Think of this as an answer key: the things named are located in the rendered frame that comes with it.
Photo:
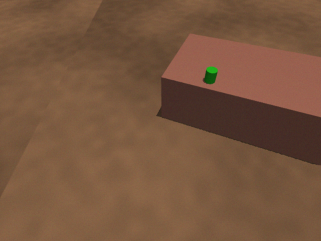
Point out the can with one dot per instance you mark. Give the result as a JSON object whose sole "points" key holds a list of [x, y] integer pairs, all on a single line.
{"points": [[210, 76]]}

